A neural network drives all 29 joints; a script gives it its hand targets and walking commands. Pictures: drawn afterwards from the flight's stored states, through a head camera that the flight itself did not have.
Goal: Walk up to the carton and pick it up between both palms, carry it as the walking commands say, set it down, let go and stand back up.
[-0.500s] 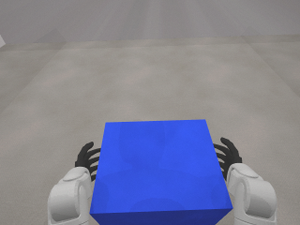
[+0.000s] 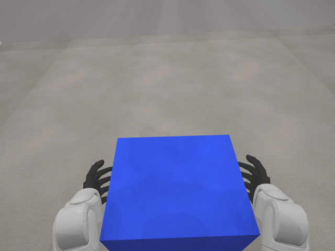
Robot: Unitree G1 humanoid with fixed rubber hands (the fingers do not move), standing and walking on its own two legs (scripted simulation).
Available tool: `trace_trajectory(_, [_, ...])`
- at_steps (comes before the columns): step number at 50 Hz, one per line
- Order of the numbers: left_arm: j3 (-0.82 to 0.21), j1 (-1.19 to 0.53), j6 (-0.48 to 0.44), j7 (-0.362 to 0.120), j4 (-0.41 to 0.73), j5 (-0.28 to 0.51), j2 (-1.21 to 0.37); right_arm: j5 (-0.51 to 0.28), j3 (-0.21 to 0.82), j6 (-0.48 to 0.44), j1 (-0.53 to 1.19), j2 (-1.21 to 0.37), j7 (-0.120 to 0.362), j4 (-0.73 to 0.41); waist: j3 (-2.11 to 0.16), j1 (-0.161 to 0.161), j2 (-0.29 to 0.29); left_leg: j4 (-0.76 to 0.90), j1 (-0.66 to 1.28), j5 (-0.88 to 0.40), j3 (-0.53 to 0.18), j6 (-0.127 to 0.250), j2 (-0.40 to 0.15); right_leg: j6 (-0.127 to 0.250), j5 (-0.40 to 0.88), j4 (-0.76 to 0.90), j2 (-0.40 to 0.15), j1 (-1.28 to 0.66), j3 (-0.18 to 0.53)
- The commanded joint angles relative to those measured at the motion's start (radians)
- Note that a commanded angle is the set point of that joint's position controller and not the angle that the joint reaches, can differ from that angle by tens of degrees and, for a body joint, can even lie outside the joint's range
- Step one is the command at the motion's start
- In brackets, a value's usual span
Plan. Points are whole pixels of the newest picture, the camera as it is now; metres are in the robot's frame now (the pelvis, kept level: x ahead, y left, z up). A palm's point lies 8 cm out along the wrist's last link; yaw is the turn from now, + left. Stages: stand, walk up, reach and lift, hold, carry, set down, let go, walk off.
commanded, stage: carry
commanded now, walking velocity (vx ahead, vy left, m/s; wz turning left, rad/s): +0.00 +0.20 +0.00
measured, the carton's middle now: (175, 200) +0.26 +0.01 +0.01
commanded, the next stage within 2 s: none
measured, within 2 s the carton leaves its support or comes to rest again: neither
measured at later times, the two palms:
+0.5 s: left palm (34, 221) +0.18 +0.29 +0.07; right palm (211, 221) +0.19 -0.06 +0.07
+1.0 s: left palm out of the picture +0.12 +0.41 +0.07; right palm (142, 246) +0.13 +0.06 +0.09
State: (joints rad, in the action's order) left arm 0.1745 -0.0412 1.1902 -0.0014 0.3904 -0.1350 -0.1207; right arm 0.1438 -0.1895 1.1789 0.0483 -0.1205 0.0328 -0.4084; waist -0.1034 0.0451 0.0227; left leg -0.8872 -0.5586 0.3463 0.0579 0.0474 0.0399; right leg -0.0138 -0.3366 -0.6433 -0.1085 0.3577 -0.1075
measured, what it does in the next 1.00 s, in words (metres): steps to the left: left foot, then right foot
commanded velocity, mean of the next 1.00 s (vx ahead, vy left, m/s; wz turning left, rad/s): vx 0.00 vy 0.20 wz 0.00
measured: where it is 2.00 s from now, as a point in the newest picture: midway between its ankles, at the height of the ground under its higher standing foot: outside the picture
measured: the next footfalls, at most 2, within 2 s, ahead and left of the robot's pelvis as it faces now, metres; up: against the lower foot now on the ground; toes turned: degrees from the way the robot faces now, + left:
left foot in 0.12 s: +0.07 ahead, +0.15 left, +0.00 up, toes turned +3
right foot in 0.50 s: -0.05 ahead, -0.01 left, +0.00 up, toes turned -9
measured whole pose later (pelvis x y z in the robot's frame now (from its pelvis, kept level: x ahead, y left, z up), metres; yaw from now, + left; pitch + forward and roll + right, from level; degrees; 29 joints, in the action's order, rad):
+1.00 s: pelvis -0.11 +0.23 +0.00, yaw -2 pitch +3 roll -1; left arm 0.18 -0.04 1.19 0.00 0.43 -0.13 -0.12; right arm 0.14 -0.19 1.17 0.05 -0.13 0.04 -0.43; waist -0.07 0.04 -0.02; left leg -0.56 -0.43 0.18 0.09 0.11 0.04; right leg -0.07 -0.53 -1.02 -0.07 0.43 -0.10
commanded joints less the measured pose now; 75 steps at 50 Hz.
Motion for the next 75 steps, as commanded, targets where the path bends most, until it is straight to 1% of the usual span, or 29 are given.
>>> trace_trajectory(1, [-0.784,-0.513,-0.023,-0.214,0.193,0.472,-0.749,-0.445,0.823,-0.01,0.528,-0.729,0.159,-0.175,-0.224,-0.044,-0.257,0.106,-0.007,0.037,-0.044,-0.06,-0.067,0.118,0.648,0.188,-0.253,-0.23,0.197])
trace_trajectory(3, [-0.777,-0.476,-0.013,-0.212,0.162,0.453,-0.728,-0.439,0.814,0.003,0.499,-0.708,0.159,-0.148,-0.233,-0.045,-0.336,0.236,0.115,0.042,0.009,-0.06,-0.045,0.095,0.565,0.182,-0.246,-0.172,0.175])
trace_trajectory(5, [-0.771,-0.458,-0.006,-0.212,0.131,0.436,-0.714,-0.434,0.807,0.009,0.483,-0.7,0.165,-0.115,-0.241,-0.057,-0.272,0.429,0.273,-0.045,0.012,-0.037,-0.047,0.037,0.315,0.094,-0.193,-0.087,0.123])
trace_trajectory(8, [-0.801,-0.505,0.002,-0.208,0.116,0.431,-0.719,-0.418,0.765,0.003,0.456,-0.698,0.179,-0.069,-0.213,-0.062,0.251,0.561,0.408,-0.546,-0.414,0.117,-0.349,-0.086,-0.325,-0.31,0.049,0.214,-0.029])
trace_trajectory(12, [-0.821,-0.539,-0.011,-0.207,0.132,0.449,-0.743,-0.421,0.766,0.004,0.446,-0.724,0.186,-0.059,-0.181,-0.055,0.146,0.563,0.31,-0.187,-0.246,0.133,-0.248,-0.055,-0.227,-0.483,0.046,0.23,0.007])
trace_trajectory(19, [-0.816,-0.56,-0.01,-0.197,0.205,0.451,-0.727,-0.427,0.779,-0.006,0.458,-0.735,0.181,-0.112,-0.257,-0.057,0.165,0.586,0.366,-0.252,-0.308,0.174,-0.25,-0.023,-0.241,-0.242,0.087,0.133,-0.014])
trace_trajectory(22, [-0.793,-0.488,-0.01,-0.2,0.181,0.446,-0.739,-0.425,0.804,-0.006,0.452,-0.731,0.175,-0.143,-0.313,-0.041,0.155,0.567,0.353,-0.309,-0.23,0.114,-0.213,0.005,-0.144,0.112,0.112,-0.084,-0.06])
trace_trajectory(24, [-0.784,-0.483,-0.016,-0.207,0.178,0.449,-0.746,-0.427,0.834,-0.012,0.478,-0.729,0.17,-0.18,-0.343,-0.028,-0.024,0.451,0.145,-0.354,-0.097,-0.037,-0.108,0.051,-0.004,0.342,-0.086,-0.399,0.119])
trace_trajectory(25, [-0.776,-0.485,-0.025,-0.208,0.177,0.442,-0.742,-0.438,0.853,-0.014,0.487,-0.74,0.169,-0.201,-0.302,-0.029,-0.297,0.297,-0.039,-0.104,-0.03,-0.095,-0.044,0.139,0.092,0.367,-0.347,-0.469,0.424])
trace_trajectory(26, [-0.783,-0.476,-0.034,-0.21,0.18,0.45,-0.761,-0.448,0.854,-0.017,0.534,-0.728,0.168,-0.218,-0.237,-0.03,-0.399,0.048,-0.134,0.106,-0.051,-0.096,-0.071,0.231,0.216,0.354,-0.512,-0.351,0.517])
trace_trajectory(27, [-0.772,-0.473,-0.035,-0.213,0.172,0.455,-0.77,-0.466,0.856,-0.02,0.596,-0.74,0.169,-0.251,-0.204,-0.032,-0.309,-0.08,-0.1,0.066,-0.165,-0.057,-0.132,0.266,0.294,0.346,-0.471,-0.256,0.454])
trace_trajectory(29, [-0.783,-0.513,-0.029,-0.214,0.186,0.452,-0.771,-0.443,0.826,-0.019,0.574,-0.74,0.167,-0.207,-0.172,-0.039,-0.179,-0.09,-0.076,0.017,-0.128,-0.052,-0.094,0.183,0.365,0.298,-0.334,-0.211,0.264])
trace_trajectory(33, [-0.788,-0.494,-0.017,-0.207,0.186,0.458,-0.735,-0.444,0.815,-0.004,0.507,-0.706,0.163,-0.172,-0.212,-0.048,-0.288,0.205,0.081,0.036,-0.029,-0.052,-0.059,0.102,0.584,0.191,-0.243,-0.185,0.164])
trace_trajectory(35, [-0.782,-0.468,-0.009,-0.207,0.154,0.44,-0.718,-0.44,0.807,0.005,0.472,-0.692,0.166,-0.131,-0.232,-0.058,-0.287,0.357,0.231,0.014,0.014,-0.035,-0.036,0.07,0.414,0.122,-0.218,-0.116,0.139])
trace_trajectory(36, [-0.779,-0.466,-0.006,-0.206,0.139,0.433,-0.711,-0.438,0.804,0.006,0.475,-0.697,0.171,-0.122,-0.228,-0.061,-0.211,0.47,0.298,-0.072,-0.01,-0.023,-0.06,0.029,0.273,0.072,-0.172,-0.078,0.1])
trace_trajectory(38, [-0.795,-0.495,-0.002,-0.201,0.127,0.427,-0.717,-0.421,0.771,0.002,0.457,-0.685,0.181,-0.092,-0.232,-0.063,0.231,0.556,0.447,-0.557,-0.401,0.085,-0.338,-0.079,-0.206,-0.215,0.018,0.163,-0.033])
trace_trajectory(39, [-0.818,-0.512,0.001,-0.202,0.137,0.442,-0.724,-0.43,0.761,0.001,0.449,-0.695,0.183,-0.081,-0.202,-0.06,0.253,0.559,0.386,-0.529,-0.395,0.136,-0.34,-0.072,-0.349,-0.363,0.045,0.197,-0.001])
trace_trajectory(43, [-0.822,-0.536,-0.014,-0.202,0.154,0.454,-0.747,-0.426,0.775,-0.001,0.447,-0.718,0.185,-0.093,-0.188,-0.057,0.129,0.563,0.337,-0.204,-0.244,0.136,-0.242,-0.046,-0.214,-0.496,0.047,0.231,0.01])
trace_trajectory(53, [-0.799,-0.481,-0.012,-0.195,0.202,0.449,-0.74,-0.432,0.808,-0.011,0.452,-0.731,0.173,-0.17,-0.321,-0.047,0.154,0.578,0.4,-0.345,-0.251,0.132,-0.225,0.007,-0.178,0.057,0.114,-0.055,-0.053])
trace_trajectory(55, [-0.799,-0.47,-0.016,-0.202,0.196,0.454,-0.755,-0.435,0.836,-0.014,0.472,-0.725,0.169,-0.204,-0.356,-0.033,0.049,0.509,0.23,-0.379,-0.129,-0.012,-0.135,0.036,0.012,0.312,-0.009,-0.365,0.027])
trace_trajectory(56, [-0.789,-0.471,-0.023,-0.205,0.193,0.445,-0.746,-0.442,0.857,-0.015,0.483,-0.74,0.168,-0.221,-0.317,-0.026,-0.164,0.397,0.044,-0.28,-0.032,-0.105,-0.047,0.111,-0.018,0.385,-0.225,-0.485,0.287])
trace_trajectory(57, [-0.788,-0.469,-0.032,-0.207,0.195,0.453,-0.759,-0.456,0.862,-0.017,0.522,-0.722,0.166,-0.242,-0.252,-0.028,-0.409,0.113,-0.055,0.08,-0.047,-0.105,-0.042,0.223,0.093,0.377,-0.474,-0.356,0.512])
trace_trajectory(58, [-0.782,-0.466,-0.033,-0.209,0.181,0.455,-0.773,-0.464,0.854,-0.02,0.587,-0.73,0.169,-0.269,-0.203,-0.033,-0.361,-0.065,-0.107,0.088,-0.141,-0.077,-0.116,0.28,0.195,0.383,-0.51,-0.267,0.507])
trace_trajectory(60, [-0.777,-0.497,-0.024,-0.213,0.178,0.448,-0.77,-0.44,0.819,-0.019,0.577,-0.727,0.166,-0.217,-0.158,-0.039,-0.168,-0.116,-0.066,0.017,-0.14,-0.052,-0.095,0.204,0.319,0.325,-0.354,-0.201,0.28])
trace_trajectory(64, [-0.795,-0.494,-0.015,-0.207,0.197,0.461,-0.738,-0.447,0.818,-0.006,0.506,-0.707,0.161,-0.188,-0.214,-0.049,-0.277,0.201,0.08,0.03,-0.029,-0.052,-0.05,0.099,0.598,0.187,-0.22,-0.204,0.135])
trace_trajectory(67, [-0.772,-0.463,-0.003,-0.207,0.144,0.436,-0.708,-0.438,0.8,0.006,0.493,-0.689,0.165,-0.142,-0.232,-0.059,-0.211,0.467,0.312,-0.105,-0.003,-0.031,-0.054,0.03,0.269,0.073,-0.144,-0.091,0.063])
trace_trajectory(69, [-0.787,-0.485,0.001,-0.202,0.129,0.428,-0.717,-0.425,0.764,0.001,0.464,-0.682,0.174,-0.101,-0.246,-0.057,0.192,0.543,0.452,-0.62,-0.383,0.051,-0.333,-0.081,-0.182,-0.132,0.0,0.106,-0.027])
trace_trajectory(71, [-0.814,-0.518,0.001,-0.203,0.139,0.445,-0.728,-0.425,0.76,-0.001,0.459,-0.699,0.178,-0.085,-0.214,-0.054,0.172,0.558,0.354,-0.533,-0.36,0.114,-0.322,-0.067,-0.279,-0.262,0.023,0.087,0.032])
trace_trajectory(75, [-0.819,-0.553,-0.01,-0.198,0.162,0.449,-0.739,-0.417,0.756,-0.002,0.461,-0.704,0.183,-0.092,-0.221,-0.056,0.139,0.573,0.366,-0.256,-0.296,0.098,-0.263,-0.037,-0.185,-0.287,0.053,0.138,0.029])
